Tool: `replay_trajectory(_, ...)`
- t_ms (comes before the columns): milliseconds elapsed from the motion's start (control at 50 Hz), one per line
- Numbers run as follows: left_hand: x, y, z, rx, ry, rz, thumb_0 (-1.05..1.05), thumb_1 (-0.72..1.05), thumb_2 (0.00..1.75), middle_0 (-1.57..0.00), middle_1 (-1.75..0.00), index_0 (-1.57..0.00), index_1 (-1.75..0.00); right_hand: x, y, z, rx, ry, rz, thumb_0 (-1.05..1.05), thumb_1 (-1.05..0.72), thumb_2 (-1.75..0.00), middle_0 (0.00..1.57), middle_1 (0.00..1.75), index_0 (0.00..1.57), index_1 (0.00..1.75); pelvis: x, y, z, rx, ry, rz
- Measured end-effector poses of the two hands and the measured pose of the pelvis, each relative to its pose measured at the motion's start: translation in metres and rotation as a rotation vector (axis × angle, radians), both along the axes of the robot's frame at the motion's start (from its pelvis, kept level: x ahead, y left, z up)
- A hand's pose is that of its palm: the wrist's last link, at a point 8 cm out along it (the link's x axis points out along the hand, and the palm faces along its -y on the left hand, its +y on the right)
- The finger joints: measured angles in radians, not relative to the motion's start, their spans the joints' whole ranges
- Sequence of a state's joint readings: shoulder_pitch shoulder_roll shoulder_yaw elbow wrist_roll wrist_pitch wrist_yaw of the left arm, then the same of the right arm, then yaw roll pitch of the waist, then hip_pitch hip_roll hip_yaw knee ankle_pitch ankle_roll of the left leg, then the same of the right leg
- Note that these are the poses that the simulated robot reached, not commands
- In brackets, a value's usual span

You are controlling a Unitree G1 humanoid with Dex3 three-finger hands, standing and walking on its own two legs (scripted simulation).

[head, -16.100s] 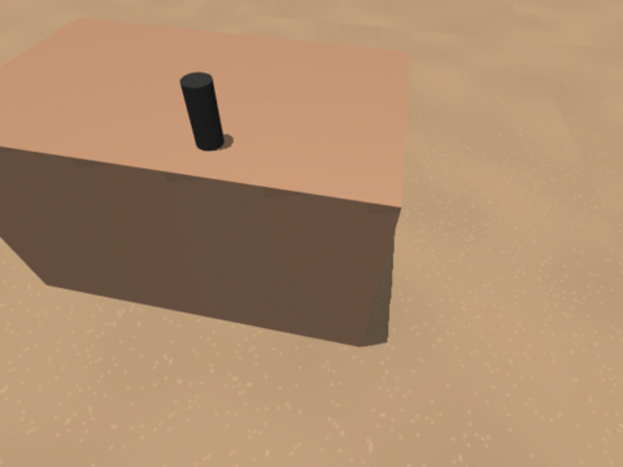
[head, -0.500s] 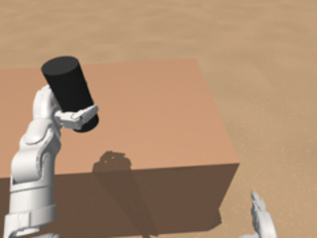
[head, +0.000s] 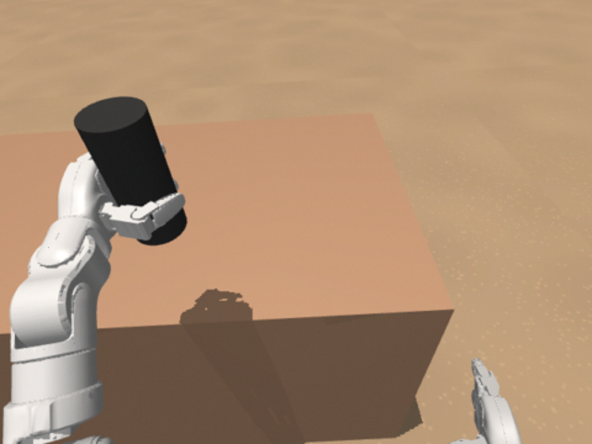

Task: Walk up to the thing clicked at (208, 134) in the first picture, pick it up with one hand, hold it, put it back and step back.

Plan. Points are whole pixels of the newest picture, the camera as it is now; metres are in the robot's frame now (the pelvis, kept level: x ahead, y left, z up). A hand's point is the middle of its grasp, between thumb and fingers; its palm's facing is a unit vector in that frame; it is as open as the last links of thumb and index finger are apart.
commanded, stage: hold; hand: left
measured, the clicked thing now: (139, 177) +0.34 +0.17 +0.25
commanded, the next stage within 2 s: none
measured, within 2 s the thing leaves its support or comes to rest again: neither
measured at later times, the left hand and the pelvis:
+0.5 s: hand (144, 193) +0.33 +0.17 +0.23, palm faces +0.13 -0.99 +0.01, open 9.5 cm; pelvis +0.00 +0.00 +0.00, yaw +0 degrees
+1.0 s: hand (143, 196) +0.33 +0.17 +0.23, palm faces +0.13 -0.99 +0.01, open 9.5 cm; pelvis +0.00 +0.00 +0.00, yaw +0 degrees
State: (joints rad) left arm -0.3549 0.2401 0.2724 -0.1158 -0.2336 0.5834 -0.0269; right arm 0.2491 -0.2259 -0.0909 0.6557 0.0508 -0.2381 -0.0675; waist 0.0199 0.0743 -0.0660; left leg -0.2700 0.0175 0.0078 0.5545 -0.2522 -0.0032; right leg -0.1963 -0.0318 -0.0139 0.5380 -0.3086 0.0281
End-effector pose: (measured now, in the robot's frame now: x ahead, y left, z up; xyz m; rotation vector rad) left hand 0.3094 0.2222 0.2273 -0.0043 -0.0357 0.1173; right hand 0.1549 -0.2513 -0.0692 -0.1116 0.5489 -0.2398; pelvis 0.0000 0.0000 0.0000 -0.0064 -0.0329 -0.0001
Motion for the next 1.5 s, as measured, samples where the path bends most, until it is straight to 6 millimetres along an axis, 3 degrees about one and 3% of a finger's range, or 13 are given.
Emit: replay_trajectory(1500, -0.008, 0.002, -0.003, -0.001, 0.006, 0.012, 0.0, -0.36, 1.14, -0.72, -1.11, -0.75, -1.11, -0.005, -0.005, -0.002, -0.012, -0.004, -0.026, -0.01, 0.53, -0.06, 0.05, 0.05, 0.05, 0.05, -0.003, 0.001, 0.0, 0.0, -0.002, -0.002)
